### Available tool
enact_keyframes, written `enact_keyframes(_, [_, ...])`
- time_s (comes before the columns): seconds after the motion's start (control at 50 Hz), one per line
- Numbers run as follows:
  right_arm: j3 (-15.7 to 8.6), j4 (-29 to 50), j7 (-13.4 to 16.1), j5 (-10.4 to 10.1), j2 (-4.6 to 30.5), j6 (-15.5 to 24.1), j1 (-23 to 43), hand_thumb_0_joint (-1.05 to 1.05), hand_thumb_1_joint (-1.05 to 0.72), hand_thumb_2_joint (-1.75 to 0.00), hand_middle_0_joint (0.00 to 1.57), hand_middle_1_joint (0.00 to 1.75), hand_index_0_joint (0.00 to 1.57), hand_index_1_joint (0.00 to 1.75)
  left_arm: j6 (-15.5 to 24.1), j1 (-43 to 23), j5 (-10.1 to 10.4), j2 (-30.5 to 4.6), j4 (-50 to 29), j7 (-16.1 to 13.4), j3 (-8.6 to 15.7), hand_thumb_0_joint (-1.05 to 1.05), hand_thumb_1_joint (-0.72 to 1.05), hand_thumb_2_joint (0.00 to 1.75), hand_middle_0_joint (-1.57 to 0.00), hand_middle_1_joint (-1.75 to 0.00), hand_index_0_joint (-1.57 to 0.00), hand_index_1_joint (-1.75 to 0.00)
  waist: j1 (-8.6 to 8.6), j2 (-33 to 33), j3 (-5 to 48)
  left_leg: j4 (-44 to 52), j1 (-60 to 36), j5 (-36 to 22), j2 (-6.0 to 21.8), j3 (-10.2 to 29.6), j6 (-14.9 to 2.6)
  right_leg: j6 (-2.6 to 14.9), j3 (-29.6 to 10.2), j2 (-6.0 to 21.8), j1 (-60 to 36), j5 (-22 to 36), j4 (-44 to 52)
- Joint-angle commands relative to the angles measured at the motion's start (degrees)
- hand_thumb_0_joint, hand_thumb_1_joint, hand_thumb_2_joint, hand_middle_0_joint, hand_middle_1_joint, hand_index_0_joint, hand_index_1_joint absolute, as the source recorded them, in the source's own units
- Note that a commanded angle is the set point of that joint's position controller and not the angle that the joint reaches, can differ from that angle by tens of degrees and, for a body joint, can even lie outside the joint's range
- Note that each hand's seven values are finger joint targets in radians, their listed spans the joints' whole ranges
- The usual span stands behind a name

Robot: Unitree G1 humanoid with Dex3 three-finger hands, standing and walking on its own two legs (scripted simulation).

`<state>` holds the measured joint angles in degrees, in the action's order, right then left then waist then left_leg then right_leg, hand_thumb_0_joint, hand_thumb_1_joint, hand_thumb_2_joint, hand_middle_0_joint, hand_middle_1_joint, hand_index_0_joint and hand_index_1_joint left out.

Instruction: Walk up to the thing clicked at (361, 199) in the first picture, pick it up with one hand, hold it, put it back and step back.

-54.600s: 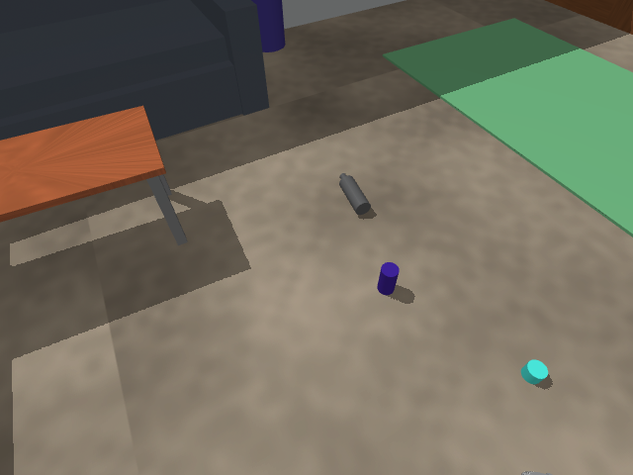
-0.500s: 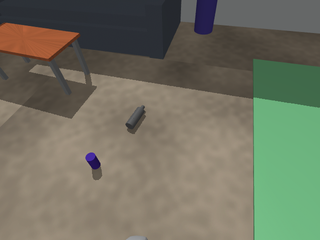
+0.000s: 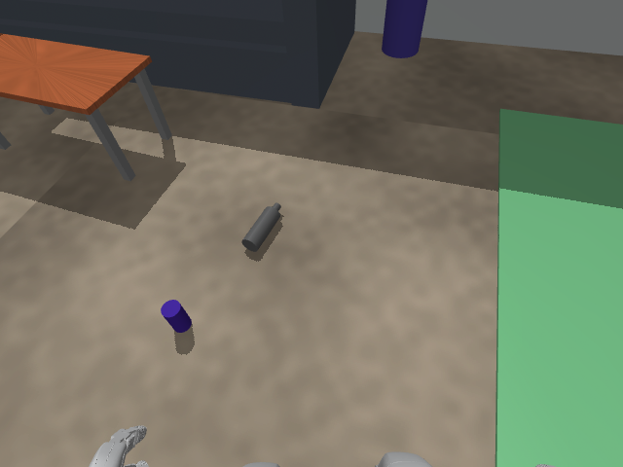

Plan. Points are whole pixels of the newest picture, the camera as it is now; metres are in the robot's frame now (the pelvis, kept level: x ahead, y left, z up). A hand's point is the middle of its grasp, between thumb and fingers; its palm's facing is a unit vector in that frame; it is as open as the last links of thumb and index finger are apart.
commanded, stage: step back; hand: left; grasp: from above
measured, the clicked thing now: (264, 224) +1.05 +0.23 -0.72
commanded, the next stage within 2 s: stand in 0.16 s
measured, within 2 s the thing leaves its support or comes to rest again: neither
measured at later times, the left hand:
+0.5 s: hand out of the picture +0.10 +0.26 -0.14, palm faces -0.01 -0.94 -0.33, open 7.4 cm
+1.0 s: hand out of the picture +0.06 +0.26 -0.14, palm faces -0.03 -0.94 -0.35, open 7.4 cm
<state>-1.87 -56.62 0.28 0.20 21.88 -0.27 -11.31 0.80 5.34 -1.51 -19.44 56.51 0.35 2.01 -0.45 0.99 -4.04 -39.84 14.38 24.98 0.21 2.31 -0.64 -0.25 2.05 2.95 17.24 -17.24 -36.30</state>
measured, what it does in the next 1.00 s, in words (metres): stands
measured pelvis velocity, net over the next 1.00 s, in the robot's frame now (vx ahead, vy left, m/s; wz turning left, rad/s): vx -0.01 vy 0.00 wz -0.01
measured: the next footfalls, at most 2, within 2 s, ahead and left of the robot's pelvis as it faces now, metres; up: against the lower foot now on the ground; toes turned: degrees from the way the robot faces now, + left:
none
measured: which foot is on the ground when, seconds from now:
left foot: down 0.00-1.00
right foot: down 0.00-1.00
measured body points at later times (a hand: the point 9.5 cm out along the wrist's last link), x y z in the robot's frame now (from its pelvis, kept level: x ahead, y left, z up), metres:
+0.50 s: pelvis +0.01 +0.01 +0.02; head +0.02 +0.01 +0.47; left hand +0.10 +0.31 -0.12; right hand +0.12 -0.29 -0.11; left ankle -0.02 +0.15 -0.73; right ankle +0.02 -0.13 -0.73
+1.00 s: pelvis -0.01 +0.00 +0.02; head +0.00 +0.00 +0.47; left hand +0.06 +0.30 -0.11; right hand +0.04 -0.30 -0.12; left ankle -0.02 +0.15 -0.73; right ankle +0.02 -0.13 -0.73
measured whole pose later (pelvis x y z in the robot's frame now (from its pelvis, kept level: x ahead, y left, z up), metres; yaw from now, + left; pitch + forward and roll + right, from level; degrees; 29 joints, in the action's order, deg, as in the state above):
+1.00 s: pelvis -0.01 +0.00 +0.02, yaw +0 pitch -3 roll +0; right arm -0.2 -65.8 -1.2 0.6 20.4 0.0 -7.9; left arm 0.9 6.2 -0.7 -20.5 66.5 0.7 0.3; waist 0.0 0.3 -3.5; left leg -19.2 5.2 11.6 2.1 1.3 2.3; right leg -0.6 2.3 1.7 9.5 -7.9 -19.9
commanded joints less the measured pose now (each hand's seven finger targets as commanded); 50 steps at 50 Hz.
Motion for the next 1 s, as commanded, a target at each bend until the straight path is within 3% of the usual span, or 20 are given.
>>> enact_keyframes(0.0, [-2.61,0.05,0.98,0.92,9.74,2.15,-2.81,0.00,-0.90,-0.90,0.20,0.30,0.20,0.30,1.42,-4.32,0.88,-15.02,-3.62,-1.01,3.53,0.00,0.90,0.90,-0.20,-0.30,-0.20,-0.30,-0.19,-7.61,7.15,12.47,-4.97,-23.73,3.94,3.18,-1.16,4.17,-7.44,7.06,-3.10,20.80,5.47])
enact_keyframes(0.02, [-2.86,0.24,1.16,1.22,10.95,2.35,-1.72,0.00,-0.90,-0.90,0.20,0.30,0.20,0.30,1.22,-3.94,1.18,-14.46,-3.49,-0.98,3.39,0.00,0.90,0.90,-0.20,-0.30,-0.20,-0.30,0.50,-6.10,8.24,12.91,-4.59,-28.36,6.04,5.75,-2.38,3.00,-6.08,5.20,-4.22,20.49,3.84])
enact_keyframes(0.04, [-2.76,0.30,1.26,1.56,11.35,2.53,-0.75,0.00,-0.90,-0.90,0.20,0.30,0.20,0.30,0.90,-3.53,1.45,-13.50,-3.50,-0.84,3.12,0.00,0.90,0.90,-0.20,-0.30,-0.20,-0.30,1.38,-4.83,8.13,14.02,-3.01,-27.87,8.23,7.54,-3.19,2.38,-5.97,4.36,-4.50,13.80,4.43])
enact_keyframes(0.06, [-2.94,0.63,0.92,0.87,13.08,2.49,3.40,0.00,-0.90,-0.90,0.20,0.30,0.20,0.30,0.96,-3.41,1.69,-13.79,-2.82,-0.89,3.25,0.00,0.90,0.90,-0.20,-0.30,-0.20,-0.30,2.35,-2.21,7.66,11.69,-1.18,-28.48,7.59,6.70,-3.52,2.07,-3.83,2.88,-6.70,11.77,5.69])
enact_keyframes(0.08, [-2.60,0.32,0.82,0.84,11.94,2.27,5.38,0.00,-0.90,-0.90,0.20,0.30,0.20,0.30,1.16,-3.58,1.48,-13.76,-1.58,-1.08,3.15,0.00,0.90,0.90,-0.20,-0.30,-0.20,-0.30,2.46,-2.09,6.82,11.48,0.76,-27.78,6.85,5.52,-2.64,1.90,-3.99,3.48,-8.73,14.01,7.25])
enact_keyframes(0.12, [-2.39,-0.66,1.09,0.85,11.13,2.11,4.38,0.00,-0.90,-0.90,0.20,0.30,0.20,0.30,1.36,-4.28,1.24,-14.62,-1.25,-1.21,3.43,0.00,0.90,0.90,-0.20,-0.30,-0.20,-0.30,1.30,-2.11,9.43,10.06,-0.40,-30.07,5.07,2.18,-1.80,3.38,-5.48,5.41,-11.94,21.67,6.48])
enact_keyframes(0.14, [-1.39,-0.48,0.78,0.51,10.30,2.51,3.54,0.00,-0.90,-0.90,0.20,0.30,0.20,0.30,1.13,-2.65,1.79,-11.80,0.67,-0.87,1.82,0.00,0.90,0.90,-0.20,-0.30,-0.20,-0.30,0.80,-0.76,9.90,13.93,-4.14,-29.43,6.13,4.08,-1.31,2.92,-5.88,4.87,-10.87,22.18,7.04])
enact_keyframes(0.16, [-1.28,-1.05,0.69,0.60,10.80,2.85,3.96,0.00,-0.90,-0.90,0.20,0.30,0.20,0.30,1.00,-3.39,1.87,-11.52,0.89,-0.71,1.72,0.00,0.90,0.90,-0.20,-0.30,-0.20,-0.30,0.85,0.56,8.28,15.80,-3.87,-30.38,7.01,5.06,-1.25,2.31,-5.17,4.05,-11.06,20.92,7.34])
enact_keyframes(0.3, [-0.89,-2.43,0.59,0.21,10.69,2.84,7.75,0.00,-0.90,-0.90,0.20,0.30,0.20,0.30,1.05,-4.97,1.47,-12.35,3.34,-0.56,0.94,0.00,0.90,0.90,-0.20,-0.30,-0.20,-0.30,0.84,1.64,8.22,18.84,-6.91,-33.04,7.34,3.87,-0.27,1.60,-4.55,4.24,-14.36,22.98,12.36])
enact_keyframes(0.6, [-0.61,-4.42,0.15,0.01,10.10,2.41,9.39,0.00,-0.90,-0.90,0.20,0.30,0.20,0.30,1.40,-4.08,1.03,-12.81,6.56,-0.48,0.30,0.00,0.90,0.90,-0.20,-0.30,-0.20,-0.30,0.54,-0.67,5.25,24.26,-8.63,-23.07,7.07,2.80,0.10,1.04,-4.83,4.81,-12.63,16.67,18.73])
enact_keyframes(0.72, [-0.66,-5.00,-0.29,0.34,10.16,2.01,9.11,0.00,-0.90,-0.90,0.20,0.30,0.20,0.30,1.31,-3.24,0.91,-13.01,6.77,-0.31,0.29,0.00,0.90,0.90,-0.20,-0.30,-0.20,-0.30,0.86,-0.70,2.37,25.74,-5.61,-11.77,6.31,2.83,-0.01,0.70,-5.59,4.42,-9.58,4.92,21.61])
enact_keyframes(0.84, [-0.64,-5.26,-0.57,0.53,10.03,1.92,7.74,0.00,-0.90,-0.90,0.20,0.30,0.20,0.30,1.58,-3.00,0.85,-13.71,6.35,-0.37,0.41,0.00,0.90,0.90,-0.20,-0.30,-0.20,-0.30,0.79,-1.84,3.00,24.97,-5.05,-11.90,6.06,2.85,-0.09,0.88,-6.59,4.92,-9.29,2.64,22.17])
enact_keyframes(0.9, [-0.68,-5.30,-0.47,0.55,10.08,1.98,7.27,0.00,-0.90,-0.90,0.20,0.30,0.20,0.30,1.55,-2.71,0.97,-13.79,6.13,-0.40,0.42,0.00,0.90,0.90,-0.20,-0.30,-0.20,-0.30,0.77,-1.20,4.66,24.83,-5.72,-14.90,6.64,3.23,-0.15,1.21,-6.32,5.00,-10.56,7.22,20.93])
enact_keyframes(0.98, [-0.41,-5.86,-0.37,0.65,10.09,1.92,6.22,0.00,-0.90,-0.90,0.20,0.30,0.20,0.30,1.43,-2.51,1.16,-13.85,6.19,-0.31,0.35,0.00,0.90,0.90,-0.20,-0.30,-0.20,-0.30,0.83,-1.01,3.87,25.19,-3.91,-13.46,6.53,3.15,-0.07,1.06,-6.34,4.82,-11.32,6.46,20.72])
